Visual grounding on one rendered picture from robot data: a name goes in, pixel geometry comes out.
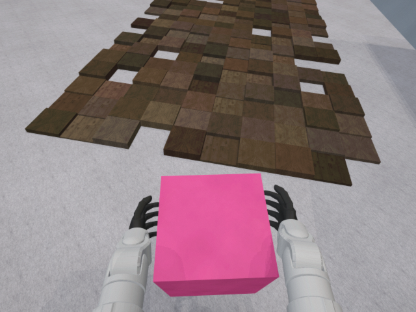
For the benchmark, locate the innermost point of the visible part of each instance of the left robot forearm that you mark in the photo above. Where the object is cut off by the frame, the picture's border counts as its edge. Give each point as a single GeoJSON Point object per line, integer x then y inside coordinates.
{"type": "Point", "coordinates": [125, 280]}

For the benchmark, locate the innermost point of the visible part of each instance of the carton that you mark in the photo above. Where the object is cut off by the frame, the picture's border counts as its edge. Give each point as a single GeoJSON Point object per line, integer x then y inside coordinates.
{"type": "Point", "coordinates": [213, 236]}

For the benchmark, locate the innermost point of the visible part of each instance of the right robot forearm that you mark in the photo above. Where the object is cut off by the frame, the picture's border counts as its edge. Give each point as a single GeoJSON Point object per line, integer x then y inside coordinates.
{"type": "Point", "coordinates": [306, 277]}

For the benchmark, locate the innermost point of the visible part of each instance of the right robot hand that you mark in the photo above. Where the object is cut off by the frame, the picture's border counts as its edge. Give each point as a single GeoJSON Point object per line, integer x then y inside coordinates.
{"type": "Point", "coordinates": [284, 207]}

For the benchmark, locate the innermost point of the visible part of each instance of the left robot hand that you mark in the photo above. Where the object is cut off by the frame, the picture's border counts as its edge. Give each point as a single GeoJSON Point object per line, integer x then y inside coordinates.
{"type": "Point", "coordinates": [140, 217]}

